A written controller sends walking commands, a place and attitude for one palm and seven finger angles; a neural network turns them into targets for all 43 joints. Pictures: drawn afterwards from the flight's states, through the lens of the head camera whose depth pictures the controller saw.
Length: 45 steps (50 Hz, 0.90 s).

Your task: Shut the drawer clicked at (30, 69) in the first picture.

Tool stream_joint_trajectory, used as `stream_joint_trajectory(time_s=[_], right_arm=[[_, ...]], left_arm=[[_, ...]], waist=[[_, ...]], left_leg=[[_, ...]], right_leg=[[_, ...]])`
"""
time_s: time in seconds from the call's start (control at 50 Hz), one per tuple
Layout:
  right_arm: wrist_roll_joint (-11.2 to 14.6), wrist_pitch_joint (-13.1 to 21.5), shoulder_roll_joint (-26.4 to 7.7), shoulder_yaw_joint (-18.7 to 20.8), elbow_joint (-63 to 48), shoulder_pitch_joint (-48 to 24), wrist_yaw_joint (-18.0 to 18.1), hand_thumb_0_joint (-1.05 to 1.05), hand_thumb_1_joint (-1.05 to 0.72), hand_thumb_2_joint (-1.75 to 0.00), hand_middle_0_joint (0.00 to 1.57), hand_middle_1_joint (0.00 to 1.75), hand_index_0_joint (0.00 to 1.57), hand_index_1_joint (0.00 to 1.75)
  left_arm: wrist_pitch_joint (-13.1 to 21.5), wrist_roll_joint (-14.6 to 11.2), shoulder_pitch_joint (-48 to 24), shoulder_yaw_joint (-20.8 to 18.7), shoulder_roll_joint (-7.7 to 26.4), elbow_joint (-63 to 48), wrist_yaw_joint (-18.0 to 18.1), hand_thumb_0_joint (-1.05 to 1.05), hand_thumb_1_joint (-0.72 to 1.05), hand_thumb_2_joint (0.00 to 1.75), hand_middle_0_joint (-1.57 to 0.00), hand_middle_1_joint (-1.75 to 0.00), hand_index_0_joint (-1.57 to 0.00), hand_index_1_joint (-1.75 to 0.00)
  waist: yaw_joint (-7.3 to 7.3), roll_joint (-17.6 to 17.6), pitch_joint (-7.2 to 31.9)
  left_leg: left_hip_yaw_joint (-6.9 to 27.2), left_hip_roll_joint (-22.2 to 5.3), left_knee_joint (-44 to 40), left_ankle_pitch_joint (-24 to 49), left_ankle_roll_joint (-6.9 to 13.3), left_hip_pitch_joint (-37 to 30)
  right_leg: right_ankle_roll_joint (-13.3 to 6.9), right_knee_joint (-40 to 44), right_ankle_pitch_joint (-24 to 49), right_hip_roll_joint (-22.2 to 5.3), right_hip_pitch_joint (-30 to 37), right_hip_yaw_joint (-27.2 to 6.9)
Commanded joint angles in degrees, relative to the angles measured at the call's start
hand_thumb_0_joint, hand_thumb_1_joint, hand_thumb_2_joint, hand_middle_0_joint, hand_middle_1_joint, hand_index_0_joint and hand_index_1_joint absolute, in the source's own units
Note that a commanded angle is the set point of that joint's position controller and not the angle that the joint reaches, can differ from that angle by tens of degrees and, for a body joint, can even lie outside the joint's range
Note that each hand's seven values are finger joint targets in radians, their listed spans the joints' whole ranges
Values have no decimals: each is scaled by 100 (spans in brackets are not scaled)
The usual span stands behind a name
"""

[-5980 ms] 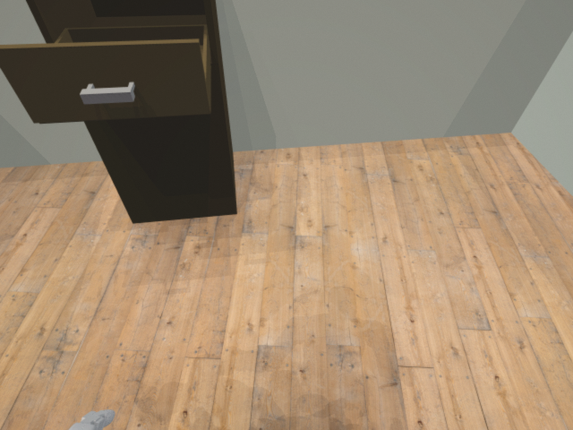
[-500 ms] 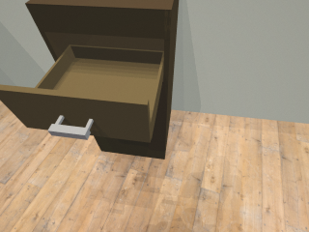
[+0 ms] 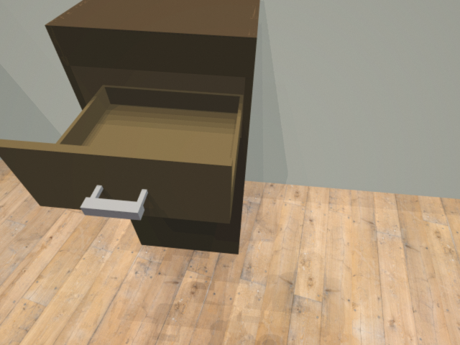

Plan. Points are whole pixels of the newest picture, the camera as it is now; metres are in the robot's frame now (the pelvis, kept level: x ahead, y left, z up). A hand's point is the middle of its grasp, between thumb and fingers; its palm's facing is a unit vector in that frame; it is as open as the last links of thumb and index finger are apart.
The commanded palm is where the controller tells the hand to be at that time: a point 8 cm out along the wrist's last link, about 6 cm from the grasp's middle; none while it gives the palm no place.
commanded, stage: look again from close up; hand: left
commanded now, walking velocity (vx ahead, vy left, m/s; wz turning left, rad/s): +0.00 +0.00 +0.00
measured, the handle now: (117, 200) +0.35 +0.24 +0.05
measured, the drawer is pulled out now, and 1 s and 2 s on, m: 0.30 0.30 0.30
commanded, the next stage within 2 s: shuffle to correct the standing spot in 0.46 s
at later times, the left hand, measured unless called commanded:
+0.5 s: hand out of the picture -0.03 +0.17 -0.18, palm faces +0.01 -0.98 -0.20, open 7.4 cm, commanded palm none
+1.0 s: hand out of the picture -0.02 +0.19 -0.19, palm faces +0.04 -0.99 -0.15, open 7.4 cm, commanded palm none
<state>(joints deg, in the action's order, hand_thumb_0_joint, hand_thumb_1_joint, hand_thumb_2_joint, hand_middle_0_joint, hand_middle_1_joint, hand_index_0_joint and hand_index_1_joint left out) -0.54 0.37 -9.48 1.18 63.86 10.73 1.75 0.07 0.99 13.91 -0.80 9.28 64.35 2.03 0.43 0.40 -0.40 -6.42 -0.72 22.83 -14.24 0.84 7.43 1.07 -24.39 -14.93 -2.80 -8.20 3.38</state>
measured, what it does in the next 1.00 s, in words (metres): stands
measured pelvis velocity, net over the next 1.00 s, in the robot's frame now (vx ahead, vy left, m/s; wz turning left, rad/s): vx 0.01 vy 0.03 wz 0.00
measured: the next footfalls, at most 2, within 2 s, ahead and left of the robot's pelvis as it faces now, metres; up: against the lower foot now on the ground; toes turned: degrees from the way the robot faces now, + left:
left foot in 1.30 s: +0.15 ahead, +0.20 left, +0.00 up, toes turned +6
right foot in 1.70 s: +0.04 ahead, -0.05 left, +0.00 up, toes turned -4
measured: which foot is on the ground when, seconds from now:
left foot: down 0.00-1.00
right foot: down 0.00-1.00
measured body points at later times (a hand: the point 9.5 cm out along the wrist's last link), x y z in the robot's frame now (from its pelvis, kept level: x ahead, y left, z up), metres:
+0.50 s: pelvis -0.04 +0.00 +0.00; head -0.04 +0.00 +0.45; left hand -0.03 +0.22 -0.16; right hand -0.05 -0.21 -0.17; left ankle -0.02 +0.10 -0.74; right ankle -0.02 -0.13 -0.74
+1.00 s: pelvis +0.01 +0.03 -0.01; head +0.02 +0.04 +0.44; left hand -0.02 +0.24 -0.17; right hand -0.03 -0.19 -0.16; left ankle -0.02 +0.10 -0.74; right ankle -0.01 -0.10 -0.73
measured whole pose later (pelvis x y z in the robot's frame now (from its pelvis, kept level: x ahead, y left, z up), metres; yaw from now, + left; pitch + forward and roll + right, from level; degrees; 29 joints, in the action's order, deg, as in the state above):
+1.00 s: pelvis +0.01 +0.03 -0.01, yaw +0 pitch -1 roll +0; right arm -1.6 1.9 -7.8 0.0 62.7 22.0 0.9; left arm 0.1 1.6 20.8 -1.2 8.1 62.4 1.1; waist 0.0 1.5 -0.8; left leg -7.2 0.6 30.0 -19.3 3.9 10.4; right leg -2.3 -40.9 -27.0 -3.4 -16.1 4.7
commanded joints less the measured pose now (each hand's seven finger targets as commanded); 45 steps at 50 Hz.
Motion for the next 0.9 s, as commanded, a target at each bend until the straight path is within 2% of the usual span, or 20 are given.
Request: stream_joint_trajectory(time_s=[0.0,0.02,0.04,0.06,0.1,0.14,0.18,0.22,0.26,0.34,0.46,0.54,0.6,0.64,0.72,0.78,0.82,0.84,0.86,0.88], right_arm=[[-27,164,-717,-13,-556,351,-37,0,-90,-90,20,30,20,30],[-59,173,-536,24,-460,687,-32,0,-90,-90,20,30,20,30],[-41,160,-590,16,-467,749,-25,0,-90,-90,20,30,20,30],[-16,138,-604,0,-511,690,-23,0,-90,-90,20,30,20,30],[-24,107,-626,-1,-600,640,-25,0,-90,-90,20,30,20,30],[-15,65,-640,-22,-587,569,-40,0,-90,-90,20,30,20,30],[-22,34,-622,-39,-591,607,-73,0,-90,-90,20,30,20,30],[-30,28,-629,-55,-548,684,-93,0,-90,-90,20,30,20,30],[-36,21,-623,-57,-531,750,-105,0,-90,-90,20,30,20,30],[-35,35,-576,-60,-459,877,-107,0,-90,-90,20,30,20,30],[-24,66,-446,-75,-291,1022,-102,0,-90,-90,20,30,20,30],[-7,91,-369,-88,-178,1028,-93,0,-90,-90,20,30,20,30],[-36,27,-375,-79,-119,1103,-107,0,-90,-90,20,30,20,30],[-57,-20,-357,-67,-130,1076,-126,0,-90,-90,20,30,20,30],[-81,-74,-238,-38,-202,1143,-152,0,-90,-90,20,30,20,30],[-85,-20,-170,-37,-199,1335,-156,0,-90,-90,20,30,20,30],[-71,40,-241,-27,-179,1489,-144,0,-90,-90,20,30,20,30],[-76,70,-343,-16,-161,1586,-130,0,-90,-90,20,30,20,30],[-74,102,-494,13,-125,1694,-110,0,-90,-90,20,30,20,30],[-71,129,-647,25,-126,1798,-75,0,-90,-90,20,30,20,30]], left_arm=[[234,44,689,26,781,-107,241,0,90,90,-20,-30,-20,-30],[238,2,694,-3,842,-256,200,0,90,90,-20,-30,-20,-30],[237,-25,630,19,806,-304,176,0,90,90,-20,-30,-20,-30],[225,-38,528,29,789,-358,150,0,90,90,-20,-30,-20,-30],[158,-29,342,34,760,-483,112,0,90,90,-20,-30,-20,-30],[102,-30,279,63,670,-487,81,0,90,90,-20,-30,-20,-30],[64,-28,258,78,664,-502,47,0,90,90,-20,-30,-20,-30],[49,-23,312,77,670,-508,27,0,90,90,-20,-30,-20,-30],[45,-24,407,82,663,-508,17,0,90,90,-20,-30,-20,-30],[60,-26,516,85,609,-509,11,0,90,90,-20,-30,-20,-30],[109,-38,604,79,538,-463,8,0,90,90,-20,-30,-20,-30],[130,-36,717,90,472,-371,13,0,90,90,-20,-30,-20,-30],[124,6,794,50,525,-323,3,0,90,90,-20,-30,-20,-30],[100,21,865,4,566,-319,-6,0,90,90,-20,-30,-20,-30],[72,19,908,-112,718,-366,-7,0,90,90,-20,-30,-20,-30],[78,17,827,-166,696,-426,-21,0,90,90,-20,-30,-20,-30],[71,34,792,-165,560,-470,-37,0,90,90,-20,-30,-20,-30],[69,39,800,-147,466,-488,-51,0,90,90,-20,-30,-20,-30],[74,55,774,-126,328,-521,-67,0,90,90,-20,-30,-20,-30],[95,77,735,-79,168,-574,-86,0,90,90,-20,-30,-20,-30]], waist=[[-89,-495,-263],[-74,-594,277],[-88,-479,706],[-99,-324,889],[-99,-112,578],[-86,65,-120],[-80,63,-681],[-70,-84,-883],[-48,-38,-893],[-44,72,-674],[-69,186,-442],[-52,17,-427],[-49,130,-493],[-17,199,-715],[-45,630,-950],[-119,489,-920],[-152,32,-898],[-164,-421,-854],[-187,-965,-858],[-201,-1438,-782]], left_leg=[[431,-545,509,2640,-183,306],[459,-492,400,2130,-94,133],[501,-574,460,2059,-54,32],[551,-593,463,1978,-24,-57],[603,-634,362,1824,22,64],[668,-593,108,993,58,462],[737,-525,-184,67,69,826],[801,-511,-408,-412,78,1010],[852,-472,-542,-816,87,1112],[842,-474,-581,-790,95,982],[721,-428,-432,-356,68,708],[701,-454,-442,-143,61,648],[588,-351,-296,-778,63,702],[468,-228,-67,-1148,47,909],[191,-11,671,-996,19,1048],[179,-19,635,-781,46,818],[369,-122,218,-843,107,662],[696,-345,-90,-940,201,597],[1201,-717,-515,-1061,372,549],[1676,-1102,-875,-857,624,328]], right_leg=[[-283,-233,3735,-744,-139,-544],[-383,-406,3341,-694,217,-571],[-406,-411,2908,-639,319,-472],[-390,-382,2525,-585,325,-433],[-354,-307,1780,-460,96,-357],[-313,-99,859,-414,-250,-368],[-304,133,-57,-362,-559,-418],[-303,188,-339,-315,-629,-408],[-304,243,-543,-307,-635,-428],[-281,280,-467,-319,-587,-442],[-277,409,-354,-384,-611,-494],[-267,412,-49,-392,-556,-473],[-343,508,-985,-422,-657,-510],[-400,673,-1730,-521,-867,-670],[-641,1100,-2513,-907,-1192,-1162],[-689,865,-2199,-885,-1338,-991],[-607,337,-1757,-610,-1348,-610],[-531,-72,-1554,-392,-1384,-337],[-429,-680,-1195,-110,-1434,82],[-344,-1298,-993,102,-1594,408]])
